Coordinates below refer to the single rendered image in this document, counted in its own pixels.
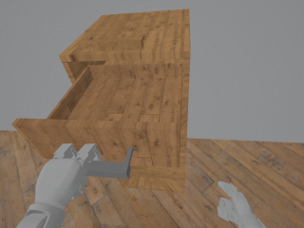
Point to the cabinet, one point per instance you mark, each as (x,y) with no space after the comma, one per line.
(166,40)

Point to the drawer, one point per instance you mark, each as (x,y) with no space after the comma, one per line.
(116,107)

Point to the robot left hand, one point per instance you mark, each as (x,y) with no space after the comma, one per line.
(64,178)

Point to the handle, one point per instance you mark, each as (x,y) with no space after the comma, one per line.
(111,169)
(111,44)

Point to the robot left forearm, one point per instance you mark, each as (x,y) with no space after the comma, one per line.
(43,215)

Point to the robot right forearm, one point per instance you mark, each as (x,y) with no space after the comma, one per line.
(249,220)

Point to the robot right hand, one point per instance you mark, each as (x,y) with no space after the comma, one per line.
(231,209)

